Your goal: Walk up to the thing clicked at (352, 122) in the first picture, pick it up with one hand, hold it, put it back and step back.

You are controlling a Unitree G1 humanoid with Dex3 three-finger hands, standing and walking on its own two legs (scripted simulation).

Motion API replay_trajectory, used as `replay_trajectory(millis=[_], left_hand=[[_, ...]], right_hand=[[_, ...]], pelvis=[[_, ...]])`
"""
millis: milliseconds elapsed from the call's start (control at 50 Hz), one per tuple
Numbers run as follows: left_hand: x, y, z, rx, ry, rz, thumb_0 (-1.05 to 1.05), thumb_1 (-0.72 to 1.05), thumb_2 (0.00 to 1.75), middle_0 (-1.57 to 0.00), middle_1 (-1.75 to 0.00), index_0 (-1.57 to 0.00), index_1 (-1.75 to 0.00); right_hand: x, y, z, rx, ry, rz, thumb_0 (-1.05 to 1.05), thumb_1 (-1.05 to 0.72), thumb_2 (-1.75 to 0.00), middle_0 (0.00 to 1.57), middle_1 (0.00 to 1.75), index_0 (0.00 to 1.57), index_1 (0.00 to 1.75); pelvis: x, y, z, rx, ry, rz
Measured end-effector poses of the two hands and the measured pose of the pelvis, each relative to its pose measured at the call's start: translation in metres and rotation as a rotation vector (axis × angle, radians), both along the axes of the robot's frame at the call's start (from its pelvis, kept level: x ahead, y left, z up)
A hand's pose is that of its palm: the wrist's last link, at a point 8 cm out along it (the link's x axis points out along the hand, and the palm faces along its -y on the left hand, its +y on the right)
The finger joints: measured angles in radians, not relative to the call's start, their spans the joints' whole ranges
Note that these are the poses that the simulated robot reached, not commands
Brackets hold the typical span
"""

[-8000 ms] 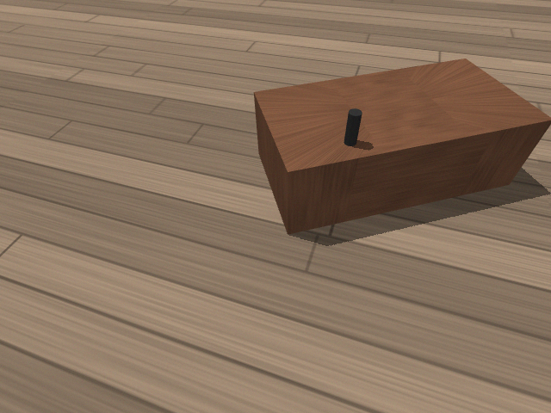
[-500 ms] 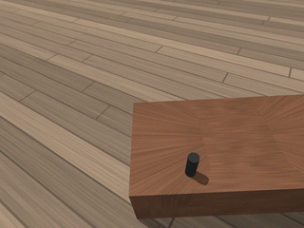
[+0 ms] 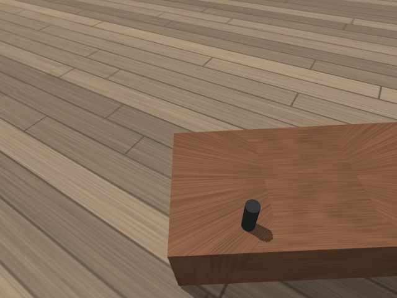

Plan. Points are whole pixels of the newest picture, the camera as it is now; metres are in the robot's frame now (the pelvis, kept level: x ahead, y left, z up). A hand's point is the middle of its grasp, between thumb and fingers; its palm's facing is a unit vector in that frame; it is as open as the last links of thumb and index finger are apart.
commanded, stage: go down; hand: right
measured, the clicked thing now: (250, 216) +0.46 -0.14 -0.32
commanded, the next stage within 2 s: none
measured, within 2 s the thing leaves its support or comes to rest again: neither
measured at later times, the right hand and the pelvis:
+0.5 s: hand out of the picture +0.16 -0.26 -0.15, palm faces +0.01 +0.95 -0.32, open 14.9 cm; pelvis +0.00 +0.01 -0.02, yaw +0 degrees
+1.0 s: hand out of the picture +0.15 -0.27 -0.15, palm faces +0.04 +0.95 -0.31, open 17.4 cm; pelvis +0.01 +0.02 -0.04, yaw -1 degrees
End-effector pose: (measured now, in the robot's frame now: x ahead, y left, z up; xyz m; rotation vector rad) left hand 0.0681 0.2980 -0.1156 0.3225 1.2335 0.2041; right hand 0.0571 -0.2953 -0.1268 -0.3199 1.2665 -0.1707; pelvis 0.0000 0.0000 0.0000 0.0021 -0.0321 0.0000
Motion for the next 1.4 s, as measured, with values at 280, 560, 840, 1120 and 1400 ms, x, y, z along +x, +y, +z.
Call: replay_trajectory(millis=[280, 560, 840, 1120, 1400], left_hand=[[0.018, -0.024, -0.005, -0.031, -0.167, 0.003, 0.01, 0.89, 0.91, -0.21, -0.30, -0.20, -0.31], [0.045, -0.029, 0.001, -0.039, -0.306, 0.004, 0.01, 0.90, 0.89, -0.21, -0.29, -0.20, -0.30], [0.067, -0.025, -0.009, 0.010, -0.361, -0.046, 0.01, 0.89, 0.90, -0.21, -0.29, -0.20, -0.31], [0.075, -0.027, -0.009, 0.022, -0.443, -0.039, 0.01, 0.90, 0.88, -0.21, -0.29, -0.20, -0.30], [0.072, -0.035, -0.010, 0.035, -0.500, -0.039, 0.01, 0.90, 0.88, -0.21, -0.29, -0.20, -0.30]], right_hand=[[0.083, 0.003, 0.000, 0.015, -0.183, -0.038, 0.01, -0.56, -0.55, 0.10, 0.13, 0.09, 0.13], [0.088, -0.007, 0.011, 0.032, -0.089, -0.029, 0.01, 0.17, -0.12, 0.08, 0.05, 0.06, 0.05], [0.088, -0.014, 0.009, 0.007, -0.199, -0.041, 0.00, 0.48, -0.06, 0.05, 0.06, 0.04, 0.06], [0.081, -0.015, 0.011, 0.027, -0.164, -0.035, 0.00, 0.54, -0.05, 0.05, 0.06, 0.04, 0.06], [0.074, -0.017, 0.016, 0.015, -0.208, -0.035, 0.00, 0.54, -0.04, 0.05, 0.05, 0.05, 0.05]], pelvis=[[-0.011, 0.006, -0.013, 0.012, 0.105, -0.007], [0.003, 0.009, -0.019, 0.019, 0.138, 0.001], [0.009, 0.015, -0.038, 0.027, 0.187, -0.019], [0.007, 0.015, -0.047, 0.036, 0.204, -0.024], [0.002, 0.012, -0.055, 0.050, 0.209, -0.029]])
